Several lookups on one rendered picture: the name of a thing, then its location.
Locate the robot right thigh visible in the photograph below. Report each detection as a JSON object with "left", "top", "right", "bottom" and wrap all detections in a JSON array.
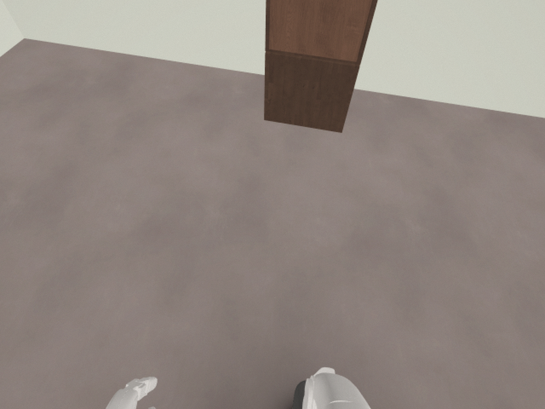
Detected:
[{"left": 304, "top": 372, "right": 370, "bottom": 409}]

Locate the left robot hand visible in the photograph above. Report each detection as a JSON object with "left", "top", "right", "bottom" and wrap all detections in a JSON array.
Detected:
[{"left": 106, "top": 377, "right": 158, "bottom": 409}]

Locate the cupboard door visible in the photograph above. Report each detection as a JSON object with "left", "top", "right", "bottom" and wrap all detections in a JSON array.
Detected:
[{"left": 269, "top": 0, "right": 372, "bottom": 62}]

